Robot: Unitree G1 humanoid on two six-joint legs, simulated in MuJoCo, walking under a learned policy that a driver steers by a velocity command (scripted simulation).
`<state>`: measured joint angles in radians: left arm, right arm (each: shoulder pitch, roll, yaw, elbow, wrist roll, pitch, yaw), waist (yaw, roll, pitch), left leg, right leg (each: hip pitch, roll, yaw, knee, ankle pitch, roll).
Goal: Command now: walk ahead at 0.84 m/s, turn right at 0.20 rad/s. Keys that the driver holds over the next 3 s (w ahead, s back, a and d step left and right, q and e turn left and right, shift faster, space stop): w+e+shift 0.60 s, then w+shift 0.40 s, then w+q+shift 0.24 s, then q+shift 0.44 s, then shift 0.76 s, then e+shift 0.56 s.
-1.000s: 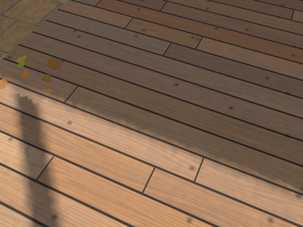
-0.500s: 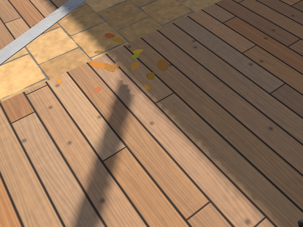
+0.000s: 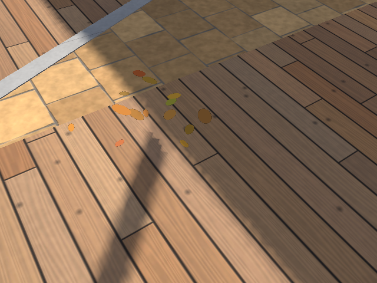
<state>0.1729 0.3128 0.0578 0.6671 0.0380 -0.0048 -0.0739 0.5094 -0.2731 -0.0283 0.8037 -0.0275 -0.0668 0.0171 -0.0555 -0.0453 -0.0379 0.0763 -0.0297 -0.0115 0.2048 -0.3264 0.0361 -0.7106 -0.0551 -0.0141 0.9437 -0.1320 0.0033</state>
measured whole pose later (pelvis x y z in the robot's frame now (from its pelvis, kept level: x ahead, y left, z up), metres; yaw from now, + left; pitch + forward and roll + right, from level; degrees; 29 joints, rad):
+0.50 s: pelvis +0.38 -0.10 +0.00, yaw -22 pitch +2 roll +0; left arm 0.49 0.30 0.07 0.83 0.00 -0.05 -0.02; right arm 0.05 -0.28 0.03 0.62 -0.06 -0.06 0.04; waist 0.09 0.02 0.02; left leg -0.74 0.13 -0.08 0.79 -0.05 -0.05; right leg -0.01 0.19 0.18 0.30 -0.29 -0.15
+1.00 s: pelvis +0.81 -0.28 -0.01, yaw -39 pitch +2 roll +2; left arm -0.06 0.31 -0.02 0.61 0.04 -0.05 -0.09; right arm 0.59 -0.30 -0.04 0.96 -0.02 -0.11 0.02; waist -0.11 -0.02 0.01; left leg 0.18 -0.02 0.09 0.11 -0.31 0.00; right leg -0.72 -0.03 -0.01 0.70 -0.02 -0.10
